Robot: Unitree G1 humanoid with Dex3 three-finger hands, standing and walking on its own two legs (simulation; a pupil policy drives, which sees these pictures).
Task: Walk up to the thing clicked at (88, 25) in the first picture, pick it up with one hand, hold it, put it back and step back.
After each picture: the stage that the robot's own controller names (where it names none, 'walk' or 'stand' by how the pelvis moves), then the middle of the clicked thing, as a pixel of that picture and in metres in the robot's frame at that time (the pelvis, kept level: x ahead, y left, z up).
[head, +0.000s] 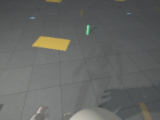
stand; (87, 29) +2.23 +0.12 -0.65
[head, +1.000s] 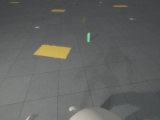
walk; (88, 37) +2.11 +0.25 -0.66
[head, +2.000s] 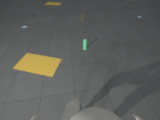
walk; (84, 44) +1.47 +0.24 -0.65
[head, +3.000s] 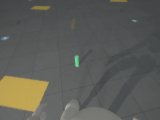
walk; (77, 61) +0.98 +0.27 -0.65
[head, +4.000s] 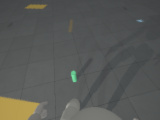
walk; (74, 76) +0.61 +0.26 -0.65
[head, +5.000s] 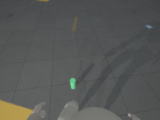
stand; (73, 83) +0.46 +0.20 -0.63
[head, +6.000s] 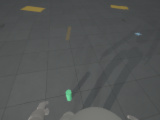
stand; (68, 95) +0.37 +0.21 -0.65
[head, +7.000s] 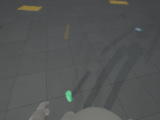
stand; (69, 96) +0.34 +0.22 -0.65
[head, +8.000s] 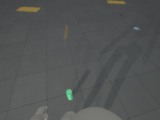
stand; (69, 95) +0.36 +0.22 -0.65
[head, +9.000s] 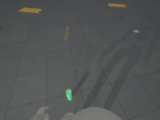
stand; (69, 95) +0.38 +0.22 -0.66
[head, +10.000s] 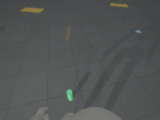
stand; (70, 95) +0.37 +0.21 -0.66
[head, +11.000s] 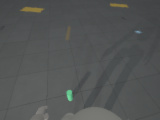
go down; (69, 95) +0.37 +0.21 -0.66
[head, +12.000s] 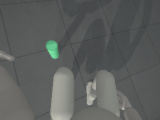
go down; (53, 50) +0.45 +0.25 -0.24
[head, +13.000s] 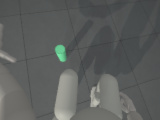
approach; (61, 54) +0.45 +0.24 -0.26
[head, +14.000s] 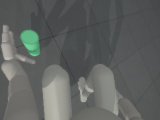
close in; (32, 45) +0.44 +0.29 -0.16
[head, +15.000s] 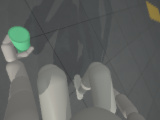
close; (22, 44) +0.44 +0.30 -0.16
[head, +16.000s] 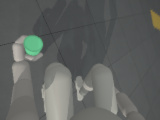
lift; (33, 49) +0.39 +0.28 -0.17
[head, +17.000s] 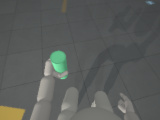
lift; (61, 67) +0.33 +0.19 +0.03
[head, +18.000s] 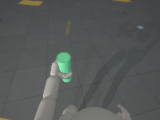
hold; (65, 69) +0.33 +0.17 +0.06
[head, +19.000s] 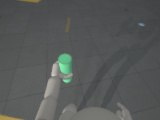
hold; (66, 70) +0.33 +0.16 +0.03
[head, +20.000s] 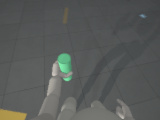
crouch; (66, 69) +0.34 +0.16 -0.01
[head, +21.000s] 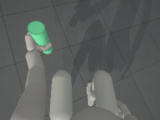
lower; (43, 41) +0.48 +0.26 -0.05
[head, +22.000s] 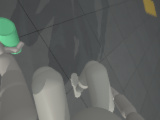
lower; (10, 40) +0.46 +0.31 -0.16
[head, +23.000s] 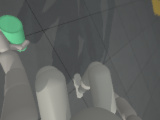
lower; (16, 37) +0.45 +0.31 -0.17
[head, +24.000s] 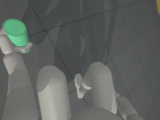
lower; (20, 40) +0.44 +0.31 -0.17
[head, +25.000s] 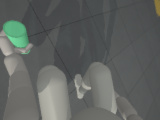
lower; (20, 41) +0.44 +0.30 -0.17
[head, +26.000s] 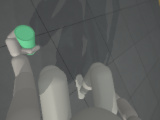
open; (27, 43) +0.44 +0.28 -0.17
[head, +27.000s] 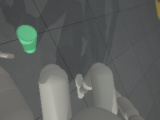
stand; (29, 42) +0.43 +0.29 -0.17
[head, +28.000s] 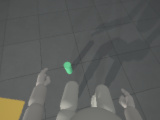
walk; (68, 68) +0.44 +0.21 -0.43
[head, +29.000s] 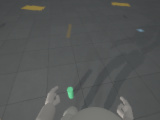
stand; (70, 93) +0.40 +0.19 -0.60
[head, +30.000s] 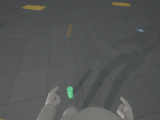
stand; (70, 92) +0.40 +0.19 -0.60
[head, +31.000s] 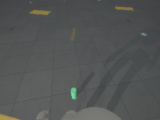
stand; (73, 93) +0.42 +0.18 -0.65
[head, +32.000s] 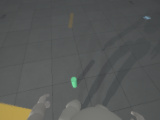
walk; (74, 82) +0.45 +0.18 -0.63
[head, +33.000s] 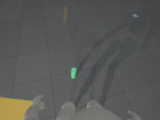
walk; (73, 73) +0.56 +0.15 -0.64
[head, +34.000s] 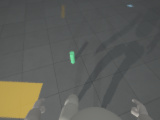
walk; (72, 57) +0.83 +0.30 -0.62
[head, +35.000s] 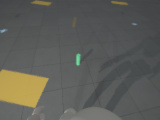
stand; (78, 59) +1.00 +0.20 -0.64
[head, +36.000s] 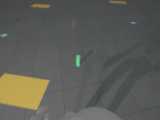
stand; (78, 60) +1.00 +0.21 -0.66
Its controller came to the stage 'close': yes
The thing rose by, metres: 0.69
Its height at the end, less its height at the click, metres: +0.00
